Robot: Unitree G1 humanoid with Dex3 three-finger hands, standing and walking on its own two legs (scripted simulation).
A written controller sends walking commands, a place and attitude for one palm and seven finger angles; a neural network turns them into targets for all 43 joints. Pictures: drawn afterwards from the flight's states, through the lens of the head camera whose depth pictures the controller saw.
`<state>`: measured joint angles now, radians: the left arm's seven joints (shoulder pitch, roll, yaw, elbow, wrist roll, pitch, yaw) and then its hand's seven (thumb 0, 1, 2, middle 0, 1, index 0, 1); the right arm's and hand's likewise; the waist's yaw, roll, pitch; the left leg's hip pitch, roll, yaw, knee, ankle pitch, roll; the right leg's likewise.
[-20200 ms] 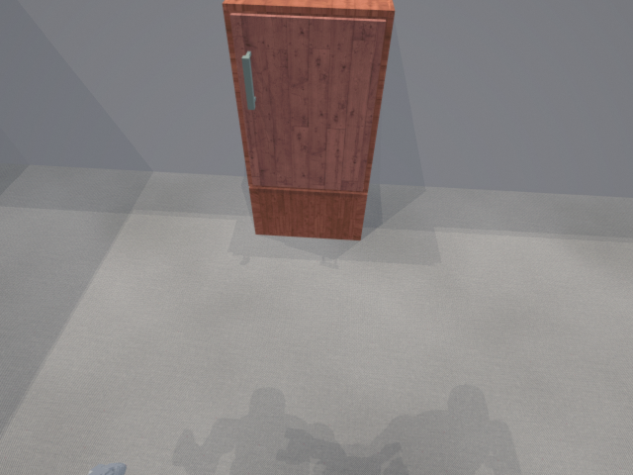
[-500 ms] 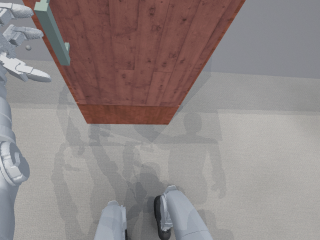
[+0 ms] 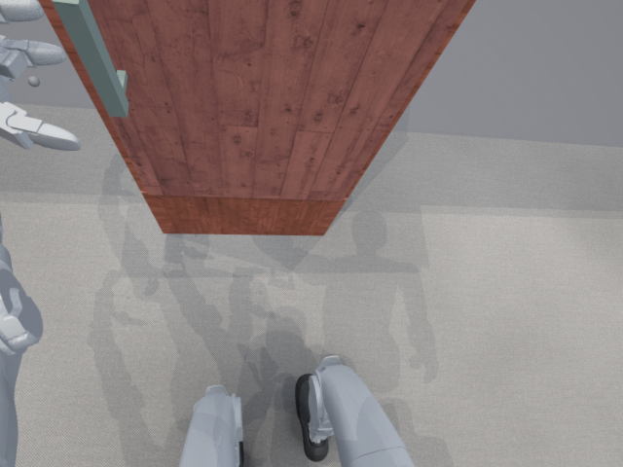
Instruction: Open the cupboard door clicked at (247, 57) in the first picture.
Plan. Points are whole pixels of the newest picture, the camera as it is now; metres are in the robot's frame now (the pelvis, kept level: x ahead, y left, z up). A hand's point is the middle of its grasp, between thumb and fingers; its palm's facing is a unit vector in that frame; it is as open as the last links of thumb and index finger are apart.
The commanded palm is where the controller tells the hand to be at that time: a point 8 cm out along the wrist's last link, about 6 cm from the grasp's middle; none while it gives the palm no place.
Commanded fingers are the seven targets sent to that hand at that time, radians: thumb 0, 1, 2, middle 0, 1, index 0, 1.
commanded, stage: slide the fingers in behind the handle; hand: left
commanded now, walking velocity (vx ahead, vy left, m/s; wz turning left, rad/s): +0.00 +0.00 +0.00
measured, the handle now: (100, 47) +0.58 +0.18 +0.07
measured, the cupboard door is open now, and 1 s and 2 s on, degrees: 0 0 0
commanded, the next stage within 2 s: move the hooked fingers beside the handle in 1.52 s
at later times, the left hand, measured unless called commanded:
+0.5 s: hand (55, 85) +0.53 +0.23 +0.06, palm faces -0.03 -1.00 +0.00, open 14.4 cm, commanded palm +0.52 +0.24 +0.06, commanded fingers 0.00 -0.50 0.30 -0.30 -1.20 -0.30 -1.20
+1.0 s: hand (70, 93) +0.52 +0.21 +0.06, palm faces +0.01 -1.00 +0.00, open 15.2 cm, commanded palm +0.52 +0.20 +0.06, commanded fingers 0.00 -0.50 0.30 -0.30 -1.20 -0.30 -1.20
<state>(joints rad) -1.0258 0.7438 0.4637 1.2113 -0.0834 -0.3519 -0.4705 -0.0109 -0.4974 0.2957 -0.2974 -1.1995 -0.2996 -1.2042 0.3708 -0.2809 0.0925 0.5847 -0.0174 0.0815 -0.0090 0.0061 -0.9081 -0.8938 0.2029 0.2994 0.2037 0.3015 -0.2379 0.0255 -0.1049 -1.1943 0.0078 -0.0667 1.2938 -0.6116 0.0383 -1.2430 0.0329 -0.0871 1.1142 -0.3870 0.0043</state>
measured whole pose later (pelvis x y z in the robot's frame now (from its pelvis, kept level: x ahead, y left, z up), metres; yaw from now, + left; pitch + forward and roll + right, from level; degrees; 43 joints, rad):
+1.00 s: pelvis +0.01 +0.00 +0.01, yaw +3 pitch +28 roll -6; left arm -0.97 0.52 0.27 1.16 -0.15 -0.41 -0.26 -0.01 -0.50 0.30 -0.30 -1.20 -0.05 -1.16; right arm 0.36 -0.25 0.04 0.65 -0.04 0.08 0.03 0.01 -0.91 -0.89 0.20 0.30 0.20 0.30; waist -0.18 0.03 -0.12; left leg -1.11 -0.02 -0.11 1.24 -0.60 0.03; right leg -1.15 0.00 -0.12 1.07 -0.41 0.00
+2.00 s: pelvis +0.01 -0.01 +0.01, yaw +4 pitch +28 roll -6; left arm -1.03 0.52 0.23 1.22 -0.14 -0.43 -0.23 -0.01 -0.50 0.30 -0.30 -1.20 -0.02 -1.17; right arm 0.35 -0.25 0.04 0.68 -0.05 0.06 0.04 0.01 -0.91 -0.89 0.20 0.30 0.20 0.30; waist -0.18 0.03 -0.12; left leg -1.15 -0.03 -0.12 1.26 -0.60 0.02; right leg -1.17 -0.01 -0.13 1.10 -0.41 -0.01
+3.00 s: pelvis +0.01 +0.00 +0.01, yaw +1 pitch +28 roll -6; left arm -0.94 0.63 0.42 1.16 -0.10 -0.40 -0.41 -0.01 -0.50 0.30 -0.30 -1.20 -0.26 -1.19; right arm 0.36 -0.26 0.07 0.60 -0.02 0.09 0.00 0.01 -0.91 -0.89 0.20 0.30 0.20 0.30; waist -0.21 0.03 -0.11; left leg -1.12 0.00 -0.06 1.25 -0.61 0.04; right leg -1.17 0.03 -0.08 1.08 -0.40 0.01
